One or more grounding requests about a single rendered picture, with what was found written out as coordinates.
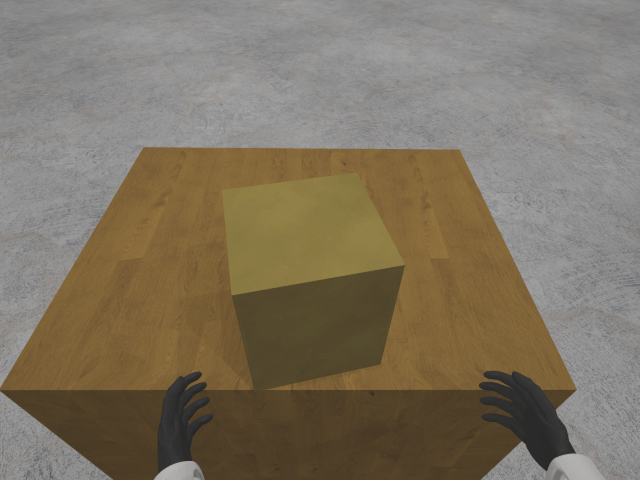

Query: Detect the right robot forearm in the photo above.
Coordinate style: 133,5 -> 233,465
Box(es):
545,454 -> 606,480

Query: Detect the carton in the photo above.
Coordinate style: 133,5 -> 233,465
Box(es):
222,173 -> 405,392

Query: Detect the pedestal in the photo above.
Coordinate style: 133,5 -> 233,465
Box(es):
0,147 -> 577,480

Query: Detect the left robot hand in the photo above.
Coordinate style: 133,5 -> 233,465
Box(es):
157,372 -> 213,473

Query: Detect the right robot hand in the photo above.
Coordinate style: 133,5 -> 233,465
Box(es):
479,371 -> 576,471

